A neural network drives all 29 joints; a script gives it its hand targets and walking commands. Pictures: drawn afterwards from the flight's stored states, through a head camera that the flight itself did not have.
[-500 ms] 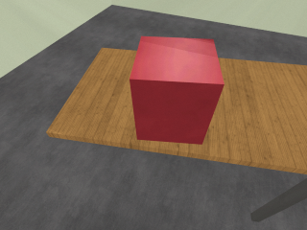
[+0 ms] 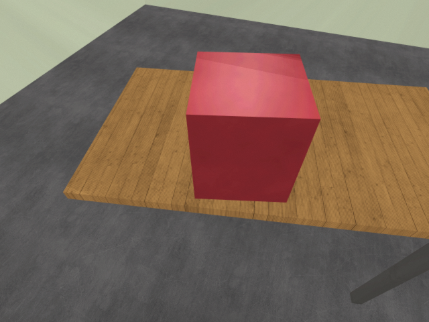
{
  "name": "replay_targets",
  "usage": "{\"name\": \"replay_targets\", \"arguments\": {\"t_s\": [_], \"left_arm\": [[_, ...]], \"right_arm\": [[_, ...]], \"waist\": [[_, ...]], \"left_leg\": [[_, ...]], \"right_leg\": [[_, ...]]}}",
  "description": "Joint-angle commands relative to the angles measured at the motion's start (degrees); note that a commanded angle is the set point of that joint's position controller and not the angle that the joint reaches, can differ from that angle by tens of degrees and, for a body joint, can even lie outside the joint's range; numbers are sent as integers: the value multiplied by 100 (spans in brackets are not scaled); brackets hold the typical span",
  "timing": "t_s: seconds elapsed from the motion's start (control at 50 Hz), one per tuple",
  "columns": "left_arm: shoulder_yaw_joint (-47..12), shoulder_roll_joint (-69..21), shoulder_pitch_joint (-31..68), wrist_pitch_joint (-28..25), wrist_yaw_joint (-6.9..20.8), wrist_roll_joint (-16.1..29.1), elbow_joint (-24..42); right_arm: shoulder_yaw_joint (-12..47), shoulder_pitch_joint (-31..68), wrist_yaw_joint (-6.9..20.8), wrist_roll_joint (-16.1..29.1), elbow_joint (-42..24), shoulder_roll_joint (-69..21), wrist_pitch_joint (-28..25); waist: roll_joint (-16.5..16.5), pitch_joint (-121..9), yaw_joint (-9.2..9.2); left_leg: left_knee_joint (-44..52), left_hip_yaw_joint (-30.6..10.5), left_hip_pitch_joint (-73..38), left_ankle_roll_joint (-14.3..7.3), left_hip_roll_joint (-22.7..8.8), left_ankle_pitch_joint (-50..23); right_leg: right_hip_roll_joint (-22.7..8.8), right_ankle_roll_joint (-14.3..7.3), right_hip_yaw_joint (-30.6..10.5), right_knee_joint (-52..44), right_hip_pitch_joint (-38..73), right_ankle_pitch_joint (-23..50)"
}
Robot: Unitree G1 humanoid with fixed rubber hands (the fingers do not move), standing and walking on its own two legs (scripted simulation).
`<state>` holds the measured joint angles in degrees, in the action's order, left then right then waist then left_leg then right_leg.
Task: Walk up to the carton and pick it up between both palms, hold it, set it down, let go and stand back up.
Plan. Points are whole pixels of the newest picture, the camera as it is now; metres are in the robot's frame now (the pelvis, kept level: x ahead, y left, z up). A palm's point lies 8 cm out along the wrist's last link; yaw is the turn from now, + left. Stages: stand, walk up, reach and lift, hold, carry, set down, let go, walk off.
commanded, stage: walk up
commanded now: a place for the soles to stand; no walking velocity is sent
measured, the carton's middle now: (244, 130) +0.47 -0.05 +0.08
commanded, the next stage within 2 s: reach and lift in 0.56 s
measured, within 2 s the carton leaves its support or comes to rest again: neither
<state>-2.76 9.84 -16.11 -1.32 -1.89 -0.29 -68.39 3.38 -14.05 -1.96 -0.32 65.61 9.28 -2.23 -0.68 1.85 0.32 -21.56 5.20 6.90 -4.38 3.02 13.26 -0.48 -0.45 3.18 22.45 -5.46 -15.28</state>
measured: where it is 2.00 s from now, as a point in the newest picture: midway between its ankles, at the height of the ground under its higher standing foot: outside the picture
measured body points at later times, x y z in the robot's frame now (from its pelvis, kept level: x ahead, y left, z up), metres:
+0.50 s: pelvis -0.01 +0.00 +0.00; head +0.00 +0.01 +0.45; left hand -0.03 +0.23 -0.16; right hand -0.02 -0.22 -0.16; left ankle -0.01 +0.07 -0.74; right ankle -0.03 -0.11 -0.74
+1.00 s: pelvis -0.03 -0.03 -0.02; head -0.01 +0.00 +0.43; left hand +0.14 +0.19 -0.11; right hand +0.15 -0.24 -0.11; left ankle -0.01 +0.07 -0.74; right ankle -0.04 -0.11 -0.74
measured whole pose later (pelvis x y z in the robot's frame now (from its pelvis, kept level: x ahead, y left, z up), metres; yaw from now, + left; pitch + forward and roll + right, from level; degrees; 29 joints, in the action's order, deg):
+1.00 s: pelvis -0.03 -0.03 -0.02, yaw -1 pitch -1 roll -1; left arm 3.7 10.1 -6.7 48.9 6.4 -5.5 -14.1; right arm 6.5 0.6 -1.2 13.7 37.0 12.0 20.1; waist -2.5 3.7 -1.5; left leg -36.1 5.0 17.1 -1.5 -2.1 17.8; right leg 3.0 -3.5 4.9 32.4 -13.6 -17.8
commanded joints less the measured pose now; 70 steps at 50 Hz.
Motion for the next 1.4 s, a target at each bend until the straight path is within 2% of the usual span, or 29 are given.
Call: {"name": "replay_targets", "arguments": {"t_s": [0.0, 0.2, 0.26, 0.32, 0.36, 0.4, 0.54, 0.56, 0.58, 0.6, 0.62, 0.64, 0.66, 0.68, 0.72, 0.76, 0.78, 0.8, 0.86, 0.9, 0.92, 0.96, 1.02, 1.06, 1.14, 1.2, 1.3, 1.34, 1.38], "left_arm": [[20, 592, -428, -27, -46, -25, -48], [-29, 631, -418, -8, -64, 5, -93], [-25, 604, -405, -4, -65, 12, -111], [-24, 666, -395, 3, -74, -8, -132], [-47, 575, -368, 3, -69, -1, -121], [-40, 633, -439, -12, -70, -2, -135], [-54, 621, -452, -20, -79, 5, -164], [307, 1649, 4930, 1203, 215, 674, 2305], [160, 1699, 4004, 1984, 55, 895, 2257], [156, 1657, 3996, 2448, 8, 1013, 2633], [-17, 1401, 3648, 2839, 33, 1192, 2622], [57, 1291, 3262, 3171, 70, 1158, 2915], [239, 1233, 3044, 3509, 67, 941, 3458], [320, 1188, 2827, 3807, 78, 798, 3836], [443, 1013, 2208, 4325, 140, 434, 4264], [698, 845, 1291, 4695, 360, 100, 4499], [784, 766, 901, 4837, 485, -54, 4737], [876, 679, 581, 4980, 585, -251, 5035], [910, 617, 28, 5235, 804, -596, 5493], [934, 765, 115, 5238, 865, -720, 5813], [976, 875, 348, 5179, 867, -770, 5923], [1008, 1103, 701, 4842, 808, -772, 6142], [964, 1371, 1386, 4124, 619, -487, 6377], [875, 1428, 1858, 3702, 530, -228, 6353], [776, 1703, 2246, 3083, 431, 359, 6353], [750, 1881, 1773, 2918, 483, 709, 6064], [976, 1862, 622, 3060, 639, 759, 5798], [1069, 1728, -12, 3165, 724, 595, 5712], [1158, 1602, -409, 3247, 759, 424, 5707]], "right_arm": [[-135, -389, -46, 11, -117, 706, -32], [-141, -483, -40, -10, -85, 712, -16], [-137, -475, -45, -12, -122, 704, -18], [-150, -610, -48, -4, -75, 694, -2], [-135, -589, -55, 4, -83, 698, 2], [-123, -562, -46, -26, -92, 657, -6], [-123, -664, -39, -7, -47, 681, -4], [-1207, 4979, 252, -469, -1571, 862, 145], [-1390, 3830, 446, -624, -1433, 783, 726], [-1378, 3640, 561, -592, -1811, 878, 1067], [-1315, 3359, 655, -426, -1997, 715, 1397], [-1158, 2957, 714, -198, -2364, 727, 1640], [-1025, 2497, 753, -33, -2570, 709, 1815], [-852, 2313, 788, 238, -2809, 760, 1954], [-432, 1672, 732, 677, -2386, 994, 2144], [27, 1044, 574, 1263, -2220, 1095, 2222], [117, 849, 467, 1454, -2188, 1238, 2256], [172, 763, 373, 1589, -2195, 1348, 2300], [129, 874, 64, 1593, -2667, 1310, 2301], [67, 961, -80, 1400, -3115, 1201, 2240], [51, 1047, -107, 1264, -3296, 1068, 2250], [16, 1213, -108, 1001, -4132, 755, 2166], [-122, 1236, -15, 612, -5075, 124, 1950], [-257, 1260, 48, 393, -5453, -108, 1840], [-465, 1062, -22, 287, -5933, -218, 1734], [-401, 598, -251, 390, -6069, -237, 1781], [-33, -2, -573, 806, -5978, -77, 1968], [102, -323, -633, 931, -5850, 12, 2015], [152, -563, -671, 958, -5884, 29, 2022]], "waist": [[121, 360, -62], [-44, 265, -53], [101, 340, -40], [-18, 259, -74], [188, 352, -104], [119, 255, -61], [65, 334, -79], [-570, -427, -159], [-634, 106, -201], [-716, -56, -217], [-689, -514, -180], [-494, -1094, 38], [-48, -1597, 130], [152, -2056, 176], [705, -2461, -45], [924, -2712, -98], [918, -2619, -167], [934, -2280, -107], [536, -1113, -126], [166, -316, -212], [179, -36, -202], [40, 325, -47], [60, 161, 76], [146, -265, 48], [147, -1551, -134], [87, -2147, -132], [34, -1775, -9], [37, -1199, 84], [83, -648, 166]], "left_leg": [[485, -1011, 88, 205, -1099, -1756], [567, -1067, -10, 175, -1081, -1165], [555, -1060, -7, 250, -1117, -1405], [619, -1079, -48, 289, -1127, -1129], [630, -1018, 3, 260, -1109, -1175], [577, -986, -22, 197, -1077, -1186], [616, -1019, -2, 268, -1098, -1070], [-770, -694, 2190, 475, -832, -99], [-910, -318, 2839, 429, -691, 1413], [-853, -275, 2878, 453, -704, 1670], [-974, -260, 2565, 503, -703, 1501], [-1172, -269, 2180, 561, -722, 1168], [-1349, -288, 1834, 647, -744, 690], [-1588, -345, 1392, 755, -770, -18], [-1956, -483, 93, 973, -831, -2421], [-2156, -599, -1114, 1087, -835, -3961], [-2052, -629, -1394, 1103, -820, -4278], [-1808, -590, -1335, 1106, -811, -4094], [-1307, -390, -897, 1037, -575, -2899], [-1070, -245, -618, 922, -443, -2161], [-938, -171, -378, 853, -401, -1615], [-792, 38, 211, 709, -392, -628], [-604, 138, 838, 506, -504, 338], [-735, 117, 1047, 430, -601, 522], [-979, 17, 1381, 322, -725, 376], [-974, 2, 1459, 310, -749, 160], [-510, -46, 794, 432, -542, -860], [-218, -39, 297, 492, -439, -1293], [10, 26, -48, 527, -330, -1396]], "right_leg": [[-641, -164, -572, -235, -371, 915], [-631, -151, -611, -282, -463, 604], [-629, -150, -607, -205, -542, 625], [-590, -145, -615, -193, -505, 524], [-638, -152, -623, -197, -575, 526], [-646, -143, -627, -230, -503, 642], [-629, -181, -668, -209, -561, 599], [-191, -273, -157, 1173, -1619, -723], [-277, -243, -134, 1474, -1419, -1345], [-307, -265, -163, 1562, -1216, -1355], [-359, -254, -215, 1663, -1041, -1088], [-391, -246, -319, 1697, -1089, -641], [-384, -249, -303, 1777, -1230, -141], [-305, -279, -156, 1971, -1465, 386], [-48, -236, 152, 2203, -2114, 1600], [98, -243, 219, 1949, -2354, 2037], [163, -253, 225, 1659, -2236, 2205], [253, -262, 272, 1265, -1950, 2091], [311, -312, 308, 623, -1352, 2113], [290, -245, 270, 335, -1448, 2016], [258, -219, 216, 209, -1491, 1643], [101, -102, 2, -15, -1442, 939], [-166, 8, -312, -101, -1447, -42], [-368, 36, -548, -37, -1563, -310], [-468, 139, -626, 530, -1062, 672], [-505, 232, -706, 683, -506, 1386], [-343, 344, -601, 399, 207, 2383], [-203, 329, -462, 64, 181, 2401], [-75, 277, -316, -277, -31, 1956]]}}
